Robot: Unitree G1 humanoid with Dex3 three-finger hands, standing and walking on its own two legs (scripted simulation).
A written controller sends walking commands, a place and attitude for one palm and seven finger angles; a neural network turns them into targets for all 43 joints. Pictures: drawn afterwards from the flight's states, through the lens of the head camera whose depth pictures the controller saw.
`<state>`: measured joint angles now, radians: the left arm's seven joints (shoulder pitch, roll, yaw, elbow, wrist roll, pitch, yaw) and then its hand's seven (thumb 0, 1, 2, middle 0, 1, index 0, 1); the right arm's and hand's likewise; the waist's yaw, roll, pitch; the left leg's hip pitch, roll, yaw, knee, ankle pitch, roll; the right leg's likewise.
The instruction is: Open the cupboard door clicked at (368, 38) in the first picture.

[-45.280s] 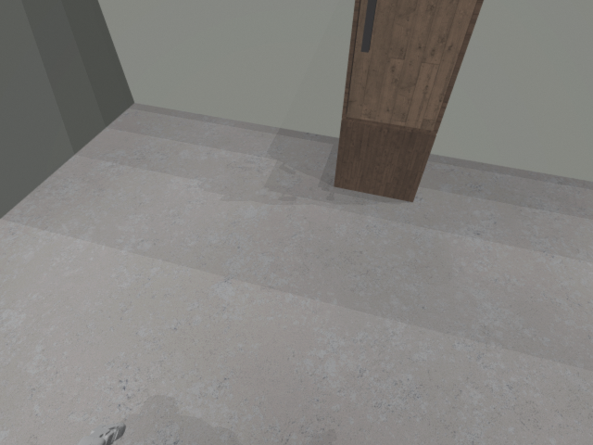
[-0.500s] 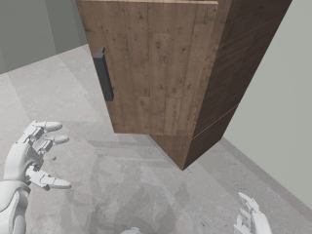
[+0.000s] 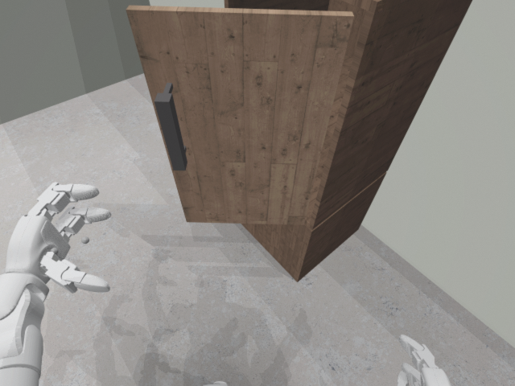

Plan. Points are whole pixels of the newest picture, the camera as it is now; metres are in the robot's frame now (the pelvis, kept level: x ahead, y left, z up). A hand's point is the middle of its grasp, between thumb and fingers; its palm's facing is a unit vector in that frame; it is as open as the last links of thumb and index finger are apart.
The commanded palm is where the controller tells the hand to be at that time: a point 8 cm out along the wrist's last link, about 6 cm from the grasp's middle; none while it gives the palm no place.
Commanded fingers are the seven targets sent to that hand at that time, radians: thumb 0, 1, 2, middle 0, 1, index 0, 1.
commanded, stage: raise the hand with hooked fingers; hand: left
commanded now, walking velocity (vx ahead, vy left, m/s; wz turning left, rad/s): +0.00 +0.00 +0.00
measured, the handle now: (174, 128) +0.57 +0.20 +0.07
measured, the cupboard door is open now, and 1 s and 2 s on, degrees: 49 49 49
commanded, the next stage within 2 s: move the hooked fingers beside the handle in 0.26 s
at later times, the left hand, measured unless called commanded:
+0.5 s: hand (80, 231) +0.31 +0.28 +0.08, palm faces +0.07 -1.00 -0.02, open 13.9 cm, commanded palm +0.29 +0.33 +0.08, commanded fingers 0.00 -0.50 0.30 -0.30 -1.20 -0.30 -1.20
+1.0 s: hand (109, 189) +0.39 +0.27 +0.08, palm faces +0.06 -1.00 -0.02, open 13.9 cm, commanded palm +0.36 +0.32 +0.08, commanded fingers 0.00 -0.50 0.30 -0.30 -1.20 -0.30 -1.20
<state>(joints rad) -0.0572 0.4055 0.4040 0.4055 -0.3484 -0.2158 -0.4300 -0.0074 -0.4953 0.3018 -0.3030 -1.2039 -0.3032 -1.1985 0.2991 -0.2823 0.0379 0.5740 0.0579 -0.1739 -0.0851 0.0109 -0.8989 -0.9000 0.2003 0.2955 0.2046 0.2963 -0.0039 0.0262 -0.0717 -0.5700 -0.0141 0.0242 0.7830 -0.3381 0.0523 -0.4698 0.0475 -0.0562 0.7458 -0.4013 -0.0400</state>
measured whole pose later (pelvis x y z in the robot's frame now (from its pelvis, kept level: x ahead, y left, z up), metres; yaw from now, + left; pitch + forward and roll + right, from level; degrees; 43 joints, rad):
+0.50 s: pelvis +0.00 +0.01 +0.00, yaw +1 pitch +8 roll -2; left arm -0.13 0.41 0.40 0.44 -0.33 -0.22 -0.44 -0.01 -0.50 0.30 -0.30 -1.20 -0.30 -1.20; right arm 0.27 -0.27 0.05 0.57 0.05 -0.17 -0.09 0.01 -0.90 -0.90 0.20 0.30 0.21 0.30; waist 0.01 0.02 -0.07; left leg -0.59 -0.03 0.01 0.80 -0.35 0.06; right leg -0.48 0.04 -0.07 0.75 -0.41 -0.03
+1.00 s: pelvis +0.01 +0.00 -0.01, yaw -1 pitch +11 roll -2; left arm -0.38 0.48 0.43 0.72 -0.27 -0.26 -0.41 -0.01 -0.49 0.30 -0.30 -1.20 -0.30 -1.20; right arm 0.35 -0.28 0.03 0.60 0.05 -0.08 -0.07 0.01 -0.90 -0.90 0.20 0.30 0.21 0.30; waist -0.05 0.01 -0.08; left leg -0.65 -0.01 0.03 0.82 -0.37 0.05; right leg -0.55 0.06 -0.05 0.78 -0.42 -0.04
